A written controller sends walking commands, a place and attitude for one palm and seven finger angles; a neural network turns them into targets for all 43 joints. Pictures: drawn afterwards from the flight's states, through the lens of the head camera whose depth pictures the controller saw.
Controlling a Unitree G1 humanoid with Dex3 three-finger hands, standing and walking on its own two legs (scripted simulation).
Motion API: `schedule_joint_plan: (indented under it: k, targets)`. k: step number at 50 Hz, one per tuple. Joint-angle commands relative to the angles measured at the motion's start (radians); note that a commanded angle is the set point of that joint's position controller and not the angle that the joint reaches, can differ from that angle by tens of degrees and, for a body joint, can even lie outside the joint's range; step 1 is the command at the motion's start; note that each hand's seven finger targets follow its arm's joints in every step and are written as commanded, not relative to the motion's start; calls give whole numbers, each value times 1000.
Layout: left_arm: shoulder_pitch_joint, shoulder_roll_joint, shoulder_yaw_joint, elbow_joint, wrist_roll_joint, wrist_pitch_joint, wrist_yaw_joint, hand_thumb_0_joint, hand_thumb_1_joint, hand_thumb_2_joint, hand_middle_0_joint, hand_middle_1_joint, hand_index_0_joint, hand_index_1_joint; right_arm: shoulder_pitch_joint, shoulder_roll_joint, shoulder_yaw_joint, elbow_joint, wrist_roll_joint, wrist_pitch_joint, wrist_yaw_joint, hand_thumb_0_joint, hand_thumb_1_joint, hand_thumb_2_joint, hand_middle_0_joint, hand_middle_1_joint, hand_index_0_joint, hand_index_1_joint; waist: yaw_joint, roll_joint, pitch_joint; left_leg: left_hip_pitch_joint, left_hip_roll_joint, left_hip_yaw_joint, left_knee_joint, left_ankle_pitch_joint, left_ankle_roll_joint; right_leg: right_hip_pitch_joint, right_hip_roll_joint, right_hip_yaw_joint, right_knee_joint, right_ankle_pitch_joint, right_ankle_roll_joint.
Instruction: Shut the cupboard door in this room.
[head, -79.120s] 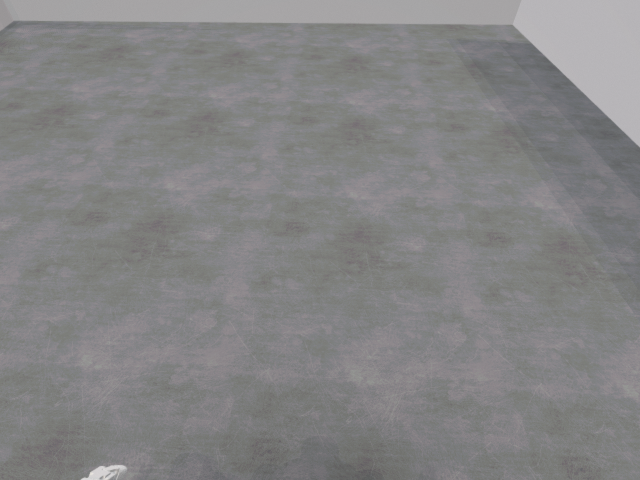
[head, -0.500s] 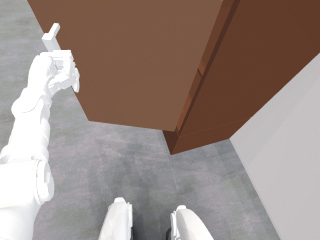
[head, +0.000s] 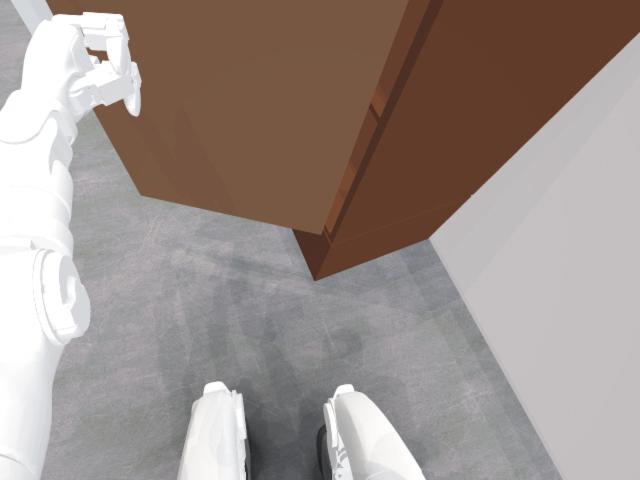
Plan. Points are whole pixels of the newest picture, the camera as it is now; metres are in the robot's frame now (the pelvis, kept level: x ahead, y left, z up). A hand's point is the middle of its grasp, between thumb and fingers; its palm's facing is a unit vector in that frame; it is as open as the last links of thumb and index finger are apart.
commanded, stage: push the door shut along its arc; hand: left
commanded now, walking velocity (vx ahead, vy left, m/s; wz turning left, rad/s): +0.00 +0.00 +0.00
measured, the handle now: (62, 32) +0.61 +0.24 +0.09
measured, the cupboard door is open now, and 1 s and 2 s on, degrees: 57 47 46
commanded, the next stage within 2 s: pull the fist back off the door in 0.72 s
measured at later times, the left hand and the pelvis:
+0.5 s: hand (154, 55) +0.58 +0.14 +0.10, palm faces -0.32 -0.95 -0.04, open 3.3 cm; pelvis +0.01 -0.01 -0.01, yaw -1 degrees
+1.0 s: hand (176, 30) +0.62 +0.12 +0.10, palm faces +0.08 -1.00 +0.04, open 3.2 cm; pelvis +0.00 -0.01 -0.02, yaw -1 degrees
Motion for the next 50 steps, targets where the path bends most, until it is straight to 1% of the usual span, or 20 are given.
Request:
schedule_joint_plan:
  k: [1, 3, 8, 13, 20, 21, 23, 25, 30, 35, 36, 37, 41, 42, 43, 44, 46, 48, 49, 50]
  targets:
    - [-510, 215, 54, -233, -11, -53, -8, 0, 900, 900, -1300, -1500, -1300, -1500, 200, -212, -80, -34, -1, -14, -14, 0, -900, -900, 200, 300, 200, 300, -39, 225, -593, 767, 4, -116, -112, 321, -1, -67, 21, 13, -161, 229, -51]
    - [-524, 228, 61, -193, -6, -31, -13, 0, 900, 900, -1300, -1500, -1300, -1500, 200, -211, -75, -36, 0, -10, -15, 0, -900, -900, 200, 300, 200, 300, -54, 183, -552, 697, 2, -101, -100, 289, 7, -49, 24, 16, -164, 226, -44]
    - [-560, 276, 73, -176, 18, -16, -11, 0, 900, 900, -1300, -1500, -1300, -1500, 214, -211, -70, -38, -2, -5, -19, 0, -900, -900, 200, 300, 200, 300, -67, 177, -544, 648, 2, -88, -78, 301, 13, -36, 29, 21, -157, 246, -42]
    - [-605, 283, 68, -205, 13, -10, -43, 0, 900, 900, -1300, -1500, -1300, -1500, 226, -209, -76, -25, -5, -11, -24, 0, -900, -900, 200, 300, 200, 300, -75, 194, -598, 653, -1, -76, -52, 354, 18, -6, 34, 28, -151, 304, -40]
    - [-724, 200, -13, -238, 1, 9, -70, 0, 900, 900, -1300, -1500, -1300, -1500, 231, -212, -80, 11, -8, -28, -34, 0, -900, -900, 200, 300, 200, 300, -110, 260, -599, 741, 5, -95, -45, 375, 16, -107, 33, 16, -153, 279, -43]
    - [-697, 181, -23, -207, 2, 21, -72, 0, 900, 900, -1300, -1500, -1300, -1500, 228, -211, -78, 13, -9, -29, -33, 0, -900, -900, 200, 300, 200, 300, -110, 258, -591, 739, 1, -94, -41, 374, 16, -111, 34, 14, -157, 278, -47]
    - [-732, 179, -28, -200, -2, 33, -75, 0, 900, 900, -1300, -1500, -1300, -1500, 229, -213, -76, 26, -11, -37, -37, 0, -900, -900, 200, 300, 200, 300, -122, 234, -576, 715, 1, -91, -36, 356, 21, -107, 36, 11, -158, 272, -44]
    - [-775, 162, -44, -215, -7, 33, -79, 0, 900, 900, -1300, -1500, -1300, -1500, 224, -213, -75, 34, -13, -48, -40, 0, -900, -900, 200, 300, 200, 300, -128, 266, -593, 730, 1, -90, -27, 367, 22, -129, 35, 11, -150, 272, -44]
    - [-822, 166, -53, -198, -6, 43, -79, 0, 900, 900, -1300, -1500, -1300, -1500, 213, -215, -67, 47, -17, -68, -44, 0, -900, -900, 200, 300, 200, 300, -140, 263, -580, 688, -1, -81, -10, 340, 27, -128, 38, 9, -143, 258, -44]
    - [-867, 117, -93, -226, -2, 44, -79, 0, 900, 900, -1300, -1500, -1300, -1500, 202, -215, -69, 60, -20, -87, -46, 0, -900, -900, 200, 300, 200, 300, -148, 318, -617, 745, 1, -93, -1, 372, 24, -176, 42, -1, -125, 257, -48]
    - [-858, 101, -103, -201, 0, 57, -79, 0, 900, 900, -1300, -1500, -1300, -1500, 199, -215, -68, 67, -22, -87, -45, 0, -900, -900, 200, 300, 200, 300, -155, 305, -603, 741, 0, -95, -3, 353, 24, -177, 42, -7, -130, 248, -49]
    - [-872, 125, -90, -206, -3, 59, -80, 0, 900, 900, -1300, -1500, -1300, -1500, 204, -217, -66, 65, -20, -91, -49, 0, -900, -900, 200, 300, 200, 300, -160, 283, -600, 720, 0, -90, 0, 337, 27, -165, 42, -3, -131, 246, -46]
    - [-903, 75, -126, -212, 1, 72, -77, 0, 900, 900, -1300, -1500, -1300, -1500, 200, -218, -65, 78, -23, -101, -50, 0, -900, -900, 200, 300, 200, 300, -169, 312, -609, 753, 1, -101, -5, 341, 25, -205, 44, -14, -123, 236, -49]
    - [-911, 124, 83, -217, -63, 95, 133, 0, 900, 900, -1300, -1500, -1300, -1500, 285, -186, -51, 30, -39, -105, -38, 0, -900, -900, 200, 300, 200, 300, -128, 295, -594, 670, 25, -115, -30, 289, 16, -157, 32, 5, -137, 226, -42]
    - [-867, 95, 60, -179, -32, 106, 237, 0, 900, 900, -1300, -1500, -1300, -1500, 279, -183, -49, 32, -46, -104, -20, 0, -900, -900, 200, 300, 200, 300, -133, 277, -590, 638, 25, -116, -39, 266, 11, -148, 31, 5, -130, 212, -35]
    - [-869, 77, 89, -179, -20, 100, 326, 0, 900, 900, -1300, -1500, -1300, -1500, 300, -179, -55, 36, -62, -99, -2, 0, -900, -900, 200, 300, 200, 300, -137, 246, -586, 629, 23, -127, -45, 258, 9, -151, 31, -2, -123, 205, -29]
    - [-881, 36, 88, -207, 48, 63, 490, 0, 900, 900, -1300, -1500, -1300, -1500, 316, -171, -66, 28, -94, -84, 35, 0, -900, -900, 200, 300, 200, 300, -132, 277, -592, 618, 18, -130, -46, 237, 1, -171, 22, -3, -111, 189, -25]
    - [-870, 49, 45, -234, 168, 6, 587, 0, 900, 900, -1300, -1500, -1300, -1500, 332, -173, -77, 28, -118, -64, 73, 0, -900, -900, 200, 300, 200, 300, -141, 315, -621, 647, 15, -131, -43, 259, -4, -181, 18, -5, -101, 192, -28]
    - [-849, 57, 32, -229, 210, -16, 594, 0, 900, 900, -1300, -1500, -1300, -1500, 338, -178, -85, 24, -120, -52, 88, 0, -900, -900, 200, 300, 200, 300, -137, 321, -638, 681, 14, -144, -50, 283, -9, -186, 18, -7, -97, 196, -33]
    - [-836, 42, 9, -235, 226, -29, 586, 0, 900, 900, -1300, -1500, -1300, -1500, 338, -181, -91, 17, -117, -37, 99, 0, -900, -900, 200, 300, 200, 300, -138, 326, -652, 703, 13, -146, -60, 293, -12, -174, 19, -7, -106, 206, -36]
